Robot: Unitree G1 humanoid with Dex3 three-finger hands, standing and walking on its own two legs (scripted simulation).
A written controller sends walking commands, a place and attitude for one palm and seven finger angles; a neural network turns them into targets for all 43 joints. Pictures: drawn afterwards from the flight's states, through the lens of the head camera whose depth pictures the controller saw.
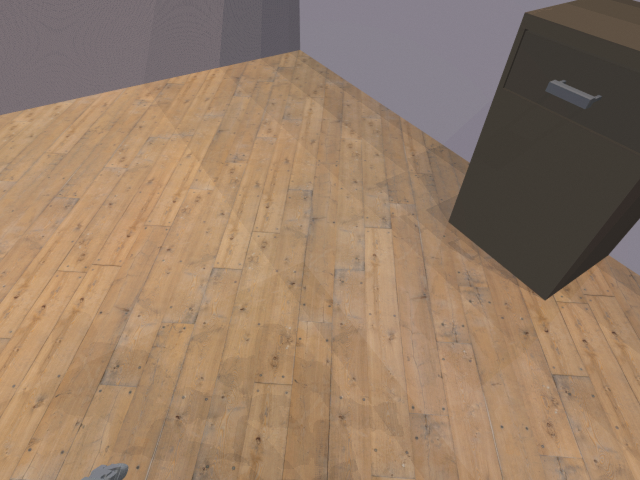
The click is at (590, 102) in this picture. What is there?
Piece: drawer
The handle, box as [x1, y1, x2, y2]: [545, 80, 601, 108]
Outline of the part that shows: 545,90 583,108 590,106 594,101 600,99 601,97 600,95 594,97 566,85 566,81 564,80 550,81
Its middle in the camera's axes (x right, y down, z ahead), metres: +0.73 -0.42 +1.11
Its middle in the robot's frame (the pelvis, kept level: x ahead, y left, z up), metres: +1.14 -0.67 -0.02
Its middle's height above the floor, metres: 0.75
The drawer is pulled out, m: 0.00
